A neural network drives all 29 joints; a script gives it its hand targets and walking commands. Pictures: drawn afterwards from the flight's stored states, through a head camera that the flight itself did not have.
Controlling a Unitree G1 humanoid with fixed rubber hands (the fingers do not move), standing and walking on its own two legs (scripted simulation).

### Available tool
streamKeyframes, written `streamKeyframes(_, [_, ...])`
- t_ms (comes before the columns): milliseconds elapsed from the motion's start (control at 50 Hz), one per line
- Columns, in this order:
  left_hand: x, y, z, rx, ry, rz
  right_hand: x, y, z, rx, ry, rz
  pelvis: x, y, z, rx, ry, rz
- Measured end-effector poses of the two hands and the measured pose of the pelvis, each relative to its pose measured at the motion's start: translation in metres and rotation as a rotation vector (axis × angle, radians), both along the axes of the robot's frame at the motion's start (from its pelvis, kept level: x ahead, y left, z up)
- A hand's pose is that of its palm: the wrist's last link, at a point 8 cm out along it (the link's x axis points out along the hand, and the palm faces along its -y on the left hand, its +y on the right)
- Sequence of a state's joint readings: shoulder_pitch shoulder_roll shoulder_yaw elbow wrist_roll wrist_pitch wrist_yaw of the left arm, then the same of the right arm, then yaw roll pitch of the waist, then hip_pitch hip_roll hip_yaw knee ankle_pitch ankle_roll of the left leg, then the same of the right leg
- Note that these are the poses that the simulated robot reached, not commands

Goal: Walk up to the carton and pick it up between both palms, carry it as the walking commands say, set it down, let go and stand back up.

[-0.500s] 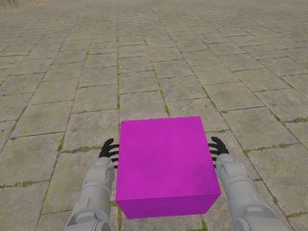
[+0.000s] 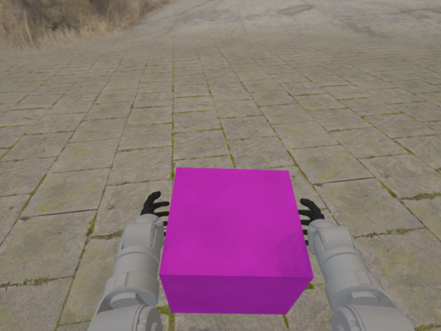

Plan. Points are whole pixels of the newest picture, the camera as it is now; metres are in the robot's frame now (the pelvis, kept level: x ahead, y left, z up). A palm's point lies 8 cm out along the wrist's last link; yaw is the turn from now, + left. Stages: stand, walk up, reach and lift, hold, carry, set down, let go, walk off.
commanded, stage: reach and lift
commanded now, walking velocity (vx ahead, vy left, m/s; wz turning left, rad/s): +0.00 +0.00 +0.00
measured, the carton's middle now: (230, 240) +0.35 +0.02 -0.01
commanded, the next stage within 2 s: hold in 1.36 s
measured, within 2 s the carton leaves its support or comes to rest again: neither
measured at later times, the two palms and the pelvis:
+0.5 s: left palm (149, 210) +0.34 +0.19 +0.09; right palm (315, 217) +0.34 -0.15 +0.08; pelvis +0.04 +0.01 +0.02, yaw +1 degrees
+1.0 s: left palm (145, 222) +0.31 +0.19 +0.09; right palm (320, 229) +0.31 -0.15 +0.08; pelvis +0.02 +0.01 +0.02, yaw +1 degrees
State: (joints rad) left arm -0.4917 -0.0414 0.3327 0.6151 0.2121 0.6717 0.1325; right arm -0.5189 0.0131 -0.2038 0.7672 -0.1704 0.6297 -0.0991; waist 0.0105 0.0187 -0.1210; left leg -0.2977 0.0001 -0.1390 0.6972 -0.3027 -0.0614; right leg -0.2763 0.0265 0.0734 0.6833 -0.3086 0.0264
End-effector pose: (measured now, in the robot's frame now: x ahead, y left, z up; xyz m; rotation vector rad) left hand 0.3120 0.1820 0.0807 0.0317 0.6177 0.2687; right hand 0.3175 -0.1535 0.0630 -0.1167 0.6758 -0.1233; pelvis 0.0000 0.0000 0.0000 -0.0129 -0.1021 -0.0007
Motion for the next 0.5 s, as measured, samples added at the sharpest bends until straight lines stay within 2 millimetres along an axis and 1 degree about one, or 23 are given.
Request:
streamKeyframes(80, [0.001,0.0,0.004,-0.003,0.001,-0.001,0.002,0.0,0.006,0.01,0.006,-0.008,0.003,0.001,0.002,0.0,-0.025,0.001])
streamKeyframes(160, [0.005,0.002,0.004,-0.006,0.017,0.001,0.005,0.001,0.006,0.009,0.026,-0.008,0.007,0.002,0.004,-0.001,-0.037,0.002])
streamKeyframes(280, [0.015,0.004,0.004,-0.006,0.04,0.002,0.016,0.004,0.005,0.007,0.054,-0.009,0.019,0.004,0.008,-0.003,-0.032,0.004])
streamKeyframes(360, [0.023,0.003,0.007,0.024,0.045,-0.015,0.022,0.004,0.01,0.005,0.055,-0.02,0.028,0.006,0.012,-0.004,-0.031,0.005])
streamKeyframes(440, [0.028,0.002,0.013,0.044,0.044,-0.041,0.024,0.003,0.016,0.01,0.046,-0.032,0.037,0.009,0.016,-0.007,-0.03,0.007])
streamKeyframes(500, [0.027,0.004,0.013,0.029,0.054,-0.053,0.022,0.003,0.016,0.015,0.054,-0.034,0.041,0.011,0.018,-0.008,-0.036,0.008])
